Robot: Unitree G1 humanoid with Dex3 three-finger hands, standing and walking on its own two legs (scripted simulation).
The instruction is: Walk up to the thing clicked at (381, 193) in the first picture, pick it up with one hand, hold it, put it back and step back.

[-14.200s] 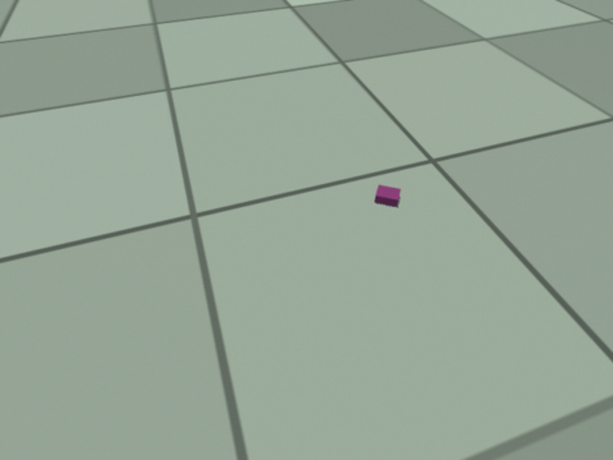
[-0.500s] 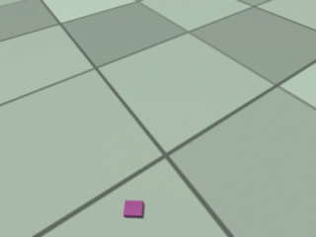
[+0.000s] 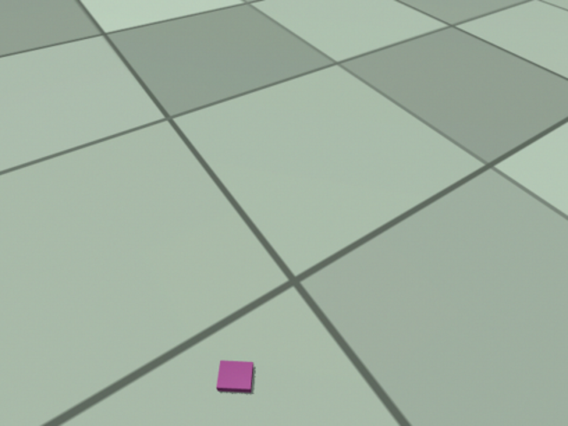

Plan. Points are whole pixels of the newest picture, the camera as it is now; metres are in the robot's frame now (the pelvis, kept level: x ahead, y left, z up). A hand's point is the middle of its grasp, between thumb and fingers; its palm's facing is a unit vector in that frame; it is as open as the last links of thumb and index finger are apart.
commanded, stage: walk up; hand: left
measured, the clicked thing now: (235, 376) +0.39 +0.15 -0.74
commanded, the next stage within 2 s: none
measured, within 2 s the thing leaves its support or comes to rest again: neither
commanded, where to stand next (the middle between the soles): -0.01 -0.02 m, yaw -2 degrees
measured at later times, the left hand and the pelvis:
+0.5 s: hand out of the picture +0.10 +0.23 -0.14, palm faces -0.04 -0.94 -0.34, open 7.4 cm; pelvis +0.00 -0.02 +0.00, yaw -2 degrees
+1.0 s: hand out of the picture +0.10 +0.24 -0.14, palm faces -0.06 -0.94 -0.34, open 7.4 cm; pelvis +0.00 -0.01 +0.01, yaw -3 degrees
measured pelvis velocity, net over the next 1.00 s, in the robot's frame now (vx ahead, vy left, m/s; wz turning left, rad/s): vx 0.00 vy -0.01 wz -0.06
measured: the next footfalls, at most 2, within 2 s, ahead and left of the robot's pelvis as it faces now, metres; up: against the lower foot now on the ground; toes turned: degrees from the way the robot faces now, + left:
right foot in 1.70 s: -0.03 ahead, -0.23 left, +0.00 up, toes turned -4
